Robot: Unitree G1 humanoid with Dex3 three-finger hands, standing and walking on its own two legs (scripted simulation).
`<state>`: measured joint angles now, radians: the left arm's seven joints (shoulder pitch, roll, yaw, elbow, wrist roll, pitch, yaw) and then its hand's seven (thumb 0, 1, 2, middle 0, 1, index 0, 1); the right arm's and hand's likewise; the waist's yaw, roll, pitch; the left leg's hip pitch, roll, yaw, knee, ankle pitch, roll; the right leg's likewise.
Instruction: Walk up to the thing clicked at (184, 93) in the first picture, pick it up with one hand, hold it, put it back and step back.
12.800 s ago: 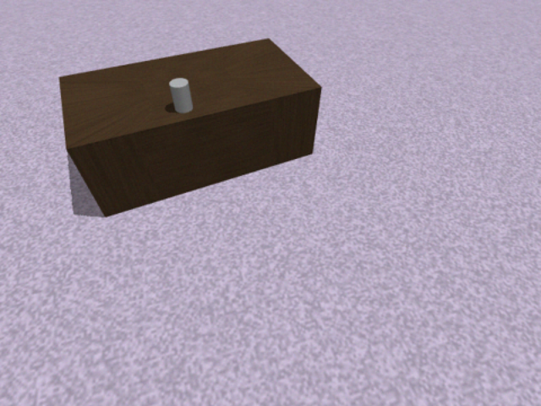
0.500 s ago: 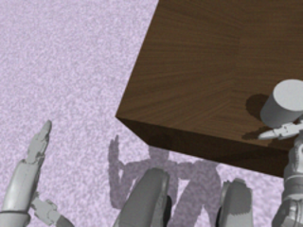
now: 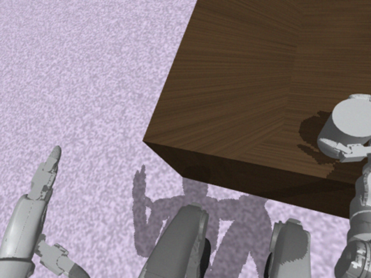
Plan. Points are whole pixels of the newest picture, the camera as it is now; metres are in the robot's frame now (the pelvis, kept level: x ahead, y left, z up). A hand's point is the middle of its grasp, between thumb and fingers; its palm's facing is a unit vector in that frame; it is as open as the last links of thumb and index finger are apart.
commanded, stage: settle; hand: right
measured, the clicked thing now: (345, 131) +0.47 -0.22 -0.07
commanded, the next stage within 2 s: lift in 1.12 s
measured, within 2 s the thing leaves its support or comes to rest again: leaves its support in 0.28 s
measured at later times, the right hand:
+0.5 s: hand (365, 123) +0.46 -0.23 -0.01, palm faces +0.22 +0.97 +0.01, open 10.8 cm
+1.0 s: hand out of the picture +0.47 -0.23 +0.03, palm faces +0.22 +0.98 +0.01, open 10.9 cm
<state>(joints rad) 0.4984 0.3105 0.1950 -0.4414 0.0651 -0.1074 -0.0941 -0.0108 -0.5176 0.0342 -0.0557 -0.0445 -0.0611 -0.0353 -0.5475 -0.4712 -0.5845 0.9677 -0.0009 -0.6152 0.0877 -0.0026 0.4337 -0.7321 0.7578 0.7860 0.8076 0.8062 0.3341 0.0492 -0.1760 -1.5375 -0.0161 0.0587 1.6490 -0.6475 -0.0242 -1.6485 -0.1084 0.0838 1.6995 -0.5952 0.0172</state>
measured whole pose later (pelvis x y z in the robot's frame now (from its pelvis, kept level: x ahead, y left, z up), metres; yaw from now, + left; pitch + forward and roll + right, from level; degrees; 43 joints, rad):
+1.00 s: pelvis +0.02 +0.00 +0.05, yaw -1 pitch +28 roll +5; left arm 0.48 0.27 0.13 -0.28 0.07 -0.06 -0.06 -0.01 -0.53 0.05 -0.06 -0.05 -0.06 -0.05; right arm -0.54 -0.42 -0.53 0.92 0.03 -0.55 0.11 0.00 0.51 -1.05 0.65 1.01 0.69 1.04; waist 0.27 0.04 -0.17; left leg -1.33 -0.01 0.05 1.45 -0.61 -0.03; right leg -1.43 -0.10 0.06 1.50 -0.57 0.02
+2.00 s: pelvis +0.04 -0.01 +0.13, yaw -4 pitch +18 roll +2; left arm 0.45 0.23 0.11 -0.02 0.03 0.02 -0.01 -0.01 -0.54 0.05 -0.06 -0.05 -0.05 -0.05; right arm -0.29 -0.23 -0.32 0.61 0.08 -0.43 0.04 0.00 0.52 -1.07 0.64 1.03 0.69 1.05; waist 0.12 0.03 -0.15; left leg -0.90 0.02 0.01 1.12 -0.53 -0.04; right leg -0.98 -0.07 0.00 1.16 -0.48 0.00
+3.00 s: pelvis +0.05 +0.00 +0.17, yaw -4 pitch +10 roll +0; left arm 0.38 0.21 0.12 0.20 -0.01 0.04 0.03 -0.01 -0.52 0.04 -0.05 -0.05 -0.05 -0.04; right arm -0.10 -0.17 -0.19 0.38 0.13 -0.36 0.01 0.00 0.53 -1.08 0.65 1.02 0.69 1.04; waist 0.06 0.02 -0.09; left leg -0.61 0.04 0.00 0.91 -0.47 -0.03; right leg -0.67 -0.05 -0.03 0.92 -0.41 0.01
